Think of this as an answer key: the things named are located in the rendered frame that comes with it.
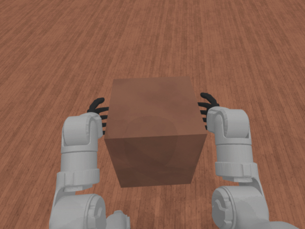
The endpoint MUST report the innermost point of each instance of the robot left thigh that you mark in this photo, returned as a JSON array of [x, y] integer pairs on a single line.
[[118, 221]]

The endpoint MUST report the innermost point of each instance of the robot left forearm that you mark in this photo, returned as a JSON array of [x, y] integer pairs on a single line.
[[79, 146]]

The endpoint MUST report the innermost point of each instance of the right robot upper arm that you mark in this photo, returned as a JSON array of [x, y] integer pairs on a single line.
[[242, 207]]

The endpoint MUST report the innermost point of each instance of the robot right hand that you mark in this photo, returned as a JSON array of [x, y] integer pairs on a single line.
[[207, 105]]

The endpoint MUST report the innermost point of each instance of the carton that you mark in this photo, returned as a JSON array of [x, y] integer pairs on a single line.
[[155, 131]]

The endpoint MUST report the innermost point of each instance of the robot right forearm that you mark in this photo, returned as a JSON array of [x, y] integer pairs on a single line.
[[233, 146]]

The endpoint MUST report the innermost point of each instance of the robot left hand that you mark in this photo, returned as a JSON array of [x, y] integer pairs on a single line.
[[93, 109]]

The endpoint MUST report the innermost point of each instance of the left robot upper arm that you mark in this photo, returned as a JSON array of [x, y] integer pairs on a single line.
[[85, 211]]

